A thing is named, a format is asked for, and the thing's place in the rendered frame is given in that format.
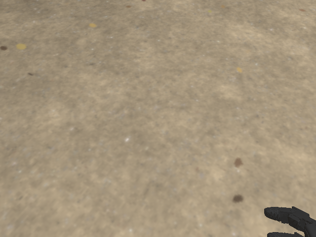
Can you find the right robot hand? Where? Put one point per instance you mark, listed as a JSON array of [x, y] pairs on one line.
[[295, 217]]

